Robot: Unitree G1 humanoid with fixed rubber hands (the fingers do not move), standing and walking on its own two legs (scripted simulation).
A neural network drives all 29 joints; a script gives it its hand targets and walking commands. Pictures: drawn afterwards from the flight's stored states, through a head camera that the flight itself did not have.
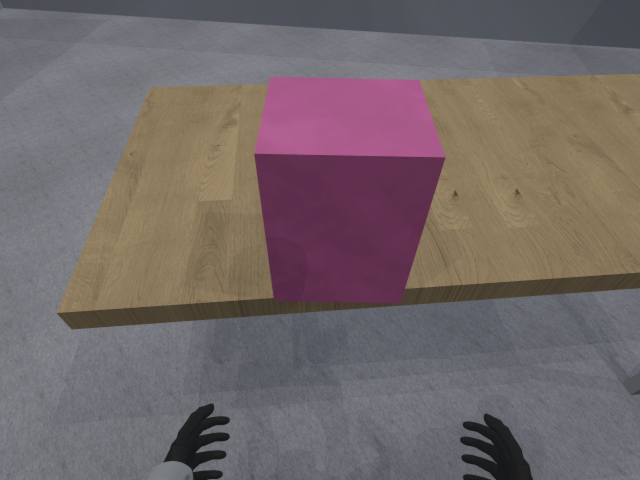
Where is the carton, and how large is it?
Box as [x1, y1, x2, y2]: [254, 77, 445, 302]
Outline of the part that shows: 270,77 254,155 274,300 400,302 445,157 419,81 401,79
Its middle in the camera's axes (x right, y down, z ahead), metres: +0.03 -0.05 +0.54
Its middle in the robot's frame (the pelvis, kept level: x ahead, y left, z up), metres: +0.46 +0.03 +0.10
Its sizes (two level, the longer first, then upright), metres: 0.192 0.165 0.270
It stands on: a table, 0.75 m high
